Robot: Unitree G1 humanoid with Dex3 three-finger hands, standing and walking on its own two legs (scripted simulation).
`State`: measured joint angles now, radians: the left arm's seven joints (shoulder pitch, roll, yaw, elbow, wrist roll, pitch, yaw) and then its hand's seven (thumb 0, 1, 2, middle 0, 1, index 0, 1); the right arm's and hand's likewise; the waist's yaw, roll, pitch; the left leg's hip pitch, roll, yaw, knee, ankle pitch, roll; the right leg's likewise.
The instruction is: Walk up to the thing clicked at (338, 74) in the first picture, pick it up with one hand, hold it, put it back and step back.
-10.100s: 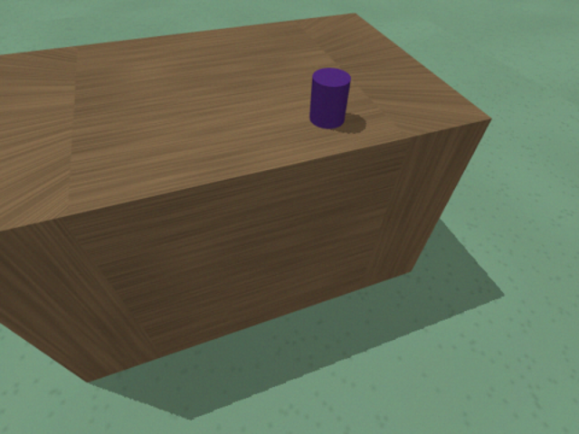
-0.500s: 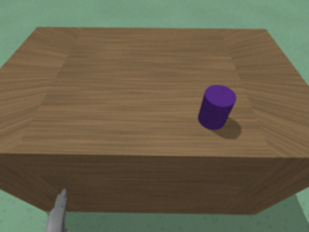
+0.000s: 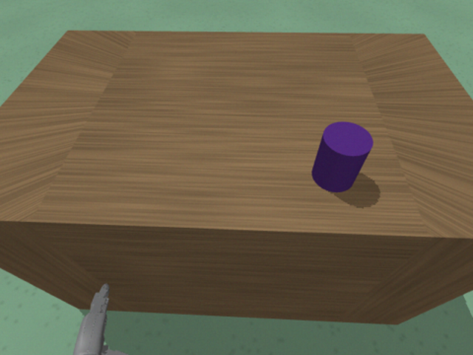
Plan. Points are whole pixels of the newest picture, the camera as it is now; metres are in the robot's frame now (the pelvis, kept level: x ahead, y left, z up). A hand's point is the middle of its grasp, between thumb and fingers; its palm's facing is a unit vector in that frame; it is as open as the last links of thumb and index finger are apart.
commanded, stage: go down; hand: right
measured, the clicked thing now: (339, 158) +0.48 -0.16 +0.04
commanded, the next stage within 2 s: approach in 0.66 s
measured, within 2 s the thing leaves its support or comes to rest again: neither
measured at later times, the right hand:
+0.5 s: hand out of the picture +0.40 -0.37 +0.18, palm faces +0.14 +0.99 +0.00, open 17.6 cm
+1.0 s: hand out of the picture +0.41 -0.35 +0.17, palm faces +0.11 +0.99 +0.00, open 17.6 cm
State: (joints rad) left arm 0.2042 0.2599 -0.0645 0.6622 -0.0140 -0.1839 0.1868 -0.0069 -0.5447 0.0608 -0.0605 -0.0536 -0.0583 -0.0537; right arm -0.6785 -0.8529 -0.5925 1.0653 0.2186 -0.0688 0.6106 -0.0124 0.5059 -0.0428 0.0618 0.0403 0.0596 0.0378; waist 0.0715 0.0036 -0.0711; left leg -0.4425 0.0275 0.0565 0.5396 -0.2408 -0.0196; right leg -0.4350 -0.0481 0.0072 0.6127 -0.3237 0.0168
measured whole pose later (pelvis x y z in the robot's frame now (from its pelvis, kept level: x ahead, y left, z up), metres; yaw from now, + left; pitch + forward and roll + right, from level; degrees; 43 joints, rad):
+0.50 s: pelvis +0.00 -0.01 +0.00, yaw +1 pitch +9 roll +2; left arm 0.23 0.26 -0.06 0.62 -0.01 -0.20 0.18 -0.01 -0.54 0.06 -0.06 -0.05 -0.06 -0.05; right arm -0.73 -0.87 -0.57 1.10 0.20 -0.06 0.59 -0.01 0.56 -0.04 0.06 0.04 0.06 0.04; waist 0.08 0.00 -0.09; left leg -0.46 0.03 0.05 0.54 -0.24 -0.03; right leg -0.46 -0.05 0.00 0.64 -0.34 0.01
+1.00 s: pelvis +0.00 +0.00 +0.00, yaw +0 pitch +10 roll +2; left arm 0.22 0.26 -0.05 0.63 -0.01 -0.20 0.17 -0.01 -0.54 0.05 -0.06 -0.05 -0.06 -0.05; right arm -0.76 -0.85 -0.51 1.12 0.21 -0.06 0.59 -0.01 0.56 -0.03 0.05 0.04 0.05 0.03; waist 0.08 0.00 -0.09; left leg -0.48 0.03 0.06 0.57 -0.26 -0.02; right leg -0.48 -0.05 0.01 0.64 -0.34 0.01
